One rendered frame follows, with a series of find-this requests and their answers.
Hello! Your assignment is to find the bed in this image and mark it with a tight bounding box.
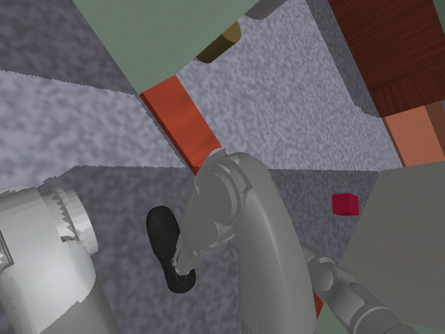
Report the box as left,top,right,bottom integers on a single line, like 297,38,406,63
328,0,445,118

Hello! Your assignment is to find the right robot arm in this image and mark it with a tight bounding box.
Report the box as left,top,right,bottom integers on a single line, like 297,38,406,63
307,255,418,334

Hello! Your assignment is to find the right robot hand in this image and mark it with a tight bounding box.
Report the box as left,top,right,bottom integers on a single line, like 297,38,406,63
300,241,321,263

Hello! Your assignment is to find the right robot foot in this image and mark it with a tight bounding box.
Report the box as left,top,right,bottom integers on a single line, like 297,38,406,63
146,206,196,294

